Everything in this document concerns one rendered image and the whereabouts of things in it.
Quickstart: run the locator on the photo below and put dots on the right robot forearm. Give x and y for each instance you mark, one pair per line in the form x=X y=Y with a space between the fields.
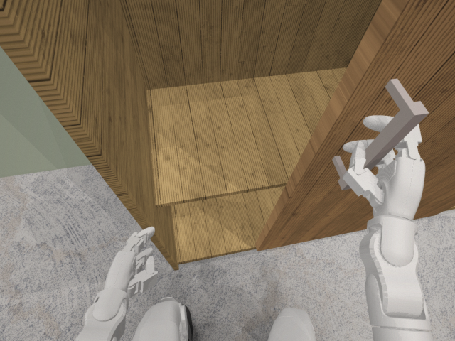
x=394 y=294

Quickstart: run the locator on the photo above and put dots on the robot thigh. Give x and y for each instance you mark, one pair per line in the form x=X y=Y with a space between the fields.
x=292 y=325
x=165 y=321

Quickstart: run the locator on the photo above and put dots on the right robot hand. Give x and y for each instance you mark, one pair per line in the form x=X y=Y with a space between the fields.
x=402 y=179

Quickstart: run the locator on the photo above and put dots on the left robot thigh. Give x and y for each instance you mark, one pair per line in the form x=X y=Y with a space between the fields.
x=165 y=321

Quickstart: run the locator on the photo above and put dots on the left robot forearm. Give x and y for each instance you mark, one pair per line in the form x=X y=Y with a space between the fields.
x=105 y=320

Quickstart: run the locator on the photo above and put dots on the handle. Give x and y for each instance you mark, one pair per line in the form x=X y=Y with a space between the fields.
x=410 y=114

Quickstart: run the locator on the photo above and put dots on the wardrobe door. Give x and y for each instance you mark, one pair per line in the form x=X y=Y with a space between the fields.
x=409 y=40

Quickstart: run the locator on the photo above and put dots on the left robot hand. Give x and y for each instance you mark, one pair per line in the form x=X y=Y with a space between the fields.
x=125 y=272

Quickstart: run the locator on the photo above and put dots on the right robot thigh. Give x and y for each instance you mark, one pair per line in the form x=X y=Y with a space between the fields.
x=292 y=325

